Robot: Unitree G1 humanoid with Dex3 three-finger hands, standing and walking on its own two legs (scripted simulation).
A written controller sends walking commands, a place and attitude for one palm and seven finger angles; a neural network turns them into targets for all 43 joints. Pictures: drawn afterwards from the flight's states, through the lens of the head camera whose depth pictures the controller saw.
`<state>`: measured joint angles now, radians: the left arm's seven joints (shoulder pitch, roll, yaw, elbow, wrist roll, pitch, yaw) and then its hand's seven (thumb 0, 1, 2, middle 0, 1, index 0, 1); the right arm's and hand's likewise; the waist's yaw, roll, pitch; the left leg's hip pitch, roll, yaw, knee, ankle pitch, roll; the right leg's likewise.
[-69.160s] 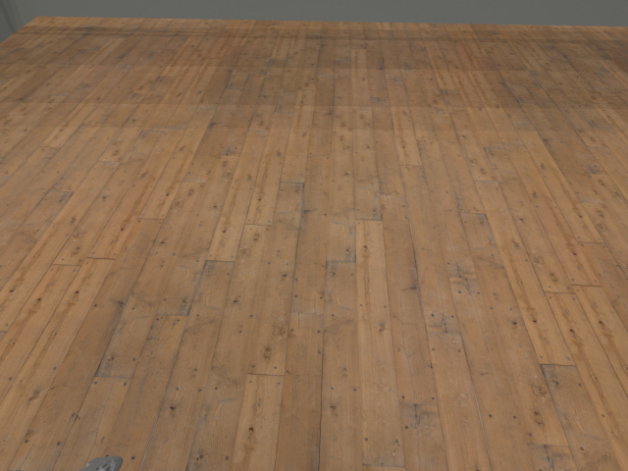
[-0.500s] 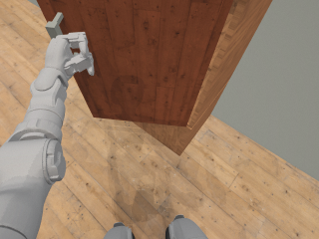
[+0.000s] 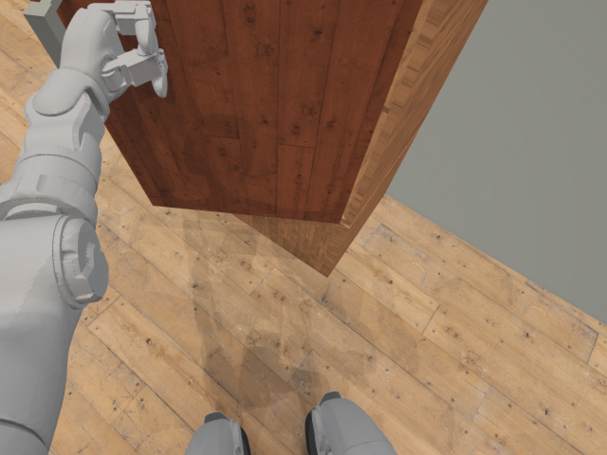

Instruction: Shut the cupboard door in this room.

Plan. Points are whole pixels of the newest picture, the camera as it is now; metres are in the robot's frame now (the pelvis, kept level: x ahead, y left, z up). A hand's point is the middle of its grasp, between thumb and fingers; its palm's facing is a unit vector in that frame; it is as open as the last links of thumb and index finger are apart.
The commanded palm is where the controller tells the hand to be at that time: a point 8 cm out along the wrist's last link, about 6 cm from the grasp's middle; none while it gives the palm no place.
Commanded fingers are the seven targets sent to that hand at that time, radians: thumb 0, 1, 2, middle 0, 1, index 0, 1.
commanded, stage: push the door shut along its arc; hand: left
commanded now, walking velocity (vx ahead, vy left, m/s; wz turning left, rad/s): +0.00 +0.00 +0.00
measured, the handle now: (76, 52) +0.60 +0.18 +0.13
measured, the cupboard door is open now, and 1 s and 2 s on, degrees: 30 17 17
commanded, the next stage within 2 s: pull the fist back off the door in 0.40 s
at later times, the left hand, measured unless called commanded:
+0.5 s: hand (179, 39) +0.60 +0.06 +0.14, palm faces -0.39 -0.92 -0.01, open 3.2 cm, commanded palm +0.62 +0.08 +0.13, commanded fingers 0.00 0.90 0.90 -1.30 -1.50 -1.30 -1.50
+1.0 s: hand (194, 43) +0.60 +0.04 +0.13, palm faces +0.05 -1.00 -0.04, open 3.1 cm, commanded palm +0.55 +0.09 +0.13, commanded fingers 0.00 0.90 0.90 -1.30 -1.50 -1.30 -1.50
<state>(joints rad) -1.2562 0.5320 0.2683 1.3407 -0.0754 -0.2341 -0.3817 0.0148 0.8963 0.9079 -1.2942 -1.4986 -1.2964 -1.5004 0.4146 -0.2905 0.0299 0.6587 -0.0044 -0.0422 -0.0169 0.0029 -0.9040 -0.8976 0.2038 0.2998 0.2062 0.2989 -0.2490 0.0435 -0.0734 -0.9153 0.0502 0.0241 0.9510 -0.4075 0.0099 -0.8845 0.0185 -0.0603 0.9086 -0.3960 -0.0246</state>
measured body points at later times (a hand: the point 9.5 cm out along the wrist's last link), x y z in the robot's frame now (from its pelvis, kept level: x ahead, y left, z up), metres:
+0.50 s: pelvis +0.00 +0.00 -0.02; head +0.18 +0.01 +0.39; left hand +0.61 +0.11 +0.14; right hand -0.08 -0.26 -0.11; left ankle +0.02 +0.11 -0.68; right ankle +0.01 -0.11 -0.68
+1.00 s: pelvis +0.03 -0.01 +0.01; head +0.16 -0.02 +0.44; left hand +0.59 +0.10 +0.14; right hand -0.05 -0.24 -0.10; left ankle +0.02 +0.11 -0.68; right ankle +0.01 -0.11 -0.68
